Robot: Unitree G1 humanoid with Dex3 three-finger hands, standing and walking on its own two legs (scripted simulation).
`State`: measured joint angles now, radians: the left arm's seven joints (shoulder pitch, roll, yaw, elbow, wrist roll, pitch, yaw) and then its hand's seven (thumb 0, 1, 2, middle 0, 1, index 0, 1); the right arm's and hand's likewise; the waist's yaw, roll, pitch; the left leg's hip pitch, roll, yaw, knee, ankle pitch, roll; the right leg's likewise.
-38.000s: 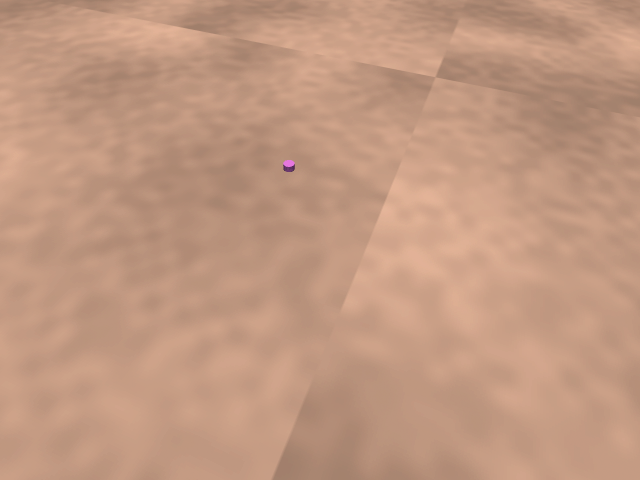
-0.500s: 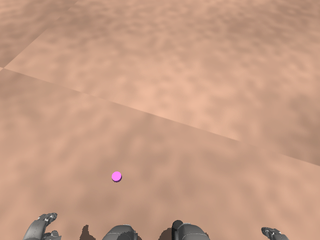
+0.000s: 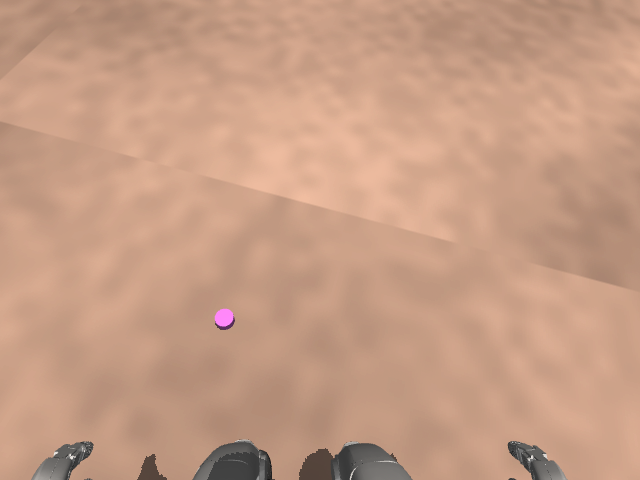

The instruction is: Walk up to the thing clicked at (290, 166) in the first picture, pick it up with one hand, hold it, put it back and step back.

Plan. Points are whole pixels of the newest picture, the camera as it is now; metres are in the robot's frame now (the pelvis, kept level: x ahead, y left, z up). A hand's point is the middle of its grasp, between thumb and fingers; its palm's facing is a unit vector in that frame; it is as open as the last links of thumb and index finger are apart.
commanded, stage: walk up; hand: left
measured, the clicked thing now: (224, 319) +0.53 +0.24 -0.74
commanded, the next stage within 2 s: stand in 1.94 s
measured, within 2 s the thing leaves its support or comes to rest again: neither
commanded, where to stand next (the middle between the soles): +0.17 -0.03 m, yaw +4 degrees
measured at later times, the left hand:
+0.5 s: hand out of the picture -0.02 +0.22 -0.15, palm faces +0.04 -0.93 -0.35, open 7.4 cm
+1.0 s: hand out of the picture -0.19 +0.20 -0.13, palm faces +0.06 -0.91 -0.42, open 7.4 cm
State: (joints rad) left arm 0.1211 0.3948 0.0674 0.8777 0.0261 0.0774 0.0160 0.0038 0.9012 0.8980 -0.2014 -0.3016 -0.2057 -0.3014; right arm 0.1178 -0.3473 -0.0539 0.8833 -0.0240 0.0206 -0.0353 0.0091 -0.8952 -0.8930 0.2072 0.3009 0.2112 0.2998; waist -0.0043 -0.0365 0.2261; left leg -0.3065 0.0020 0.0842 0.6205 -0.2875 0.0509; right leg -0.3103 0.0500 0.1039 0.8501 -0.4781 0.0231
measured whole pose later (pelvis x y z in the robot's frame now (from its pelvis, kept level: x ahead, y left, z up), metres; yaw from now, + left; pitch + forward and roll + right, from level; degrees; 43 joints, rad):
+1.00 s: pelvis -0.21 -0.07 +0.00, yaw +3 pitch -3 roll -1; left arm 0.30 0.35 0.06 0.94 0.04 -0.04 -0.01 0.01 0.90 0.90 -0.21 -0.30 -0.21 -0.30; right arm 0.22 -0.42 -0.07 0.91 -0.03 0.03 0.03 0.01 -0.90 -0.89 0.20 0.30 0.21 0.30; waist 0.03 0.07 0.06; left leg -0.37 0.02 -0.06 0.80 -0.45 0.00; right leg -0.18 -0.02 0.04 0.56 -0.34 0.02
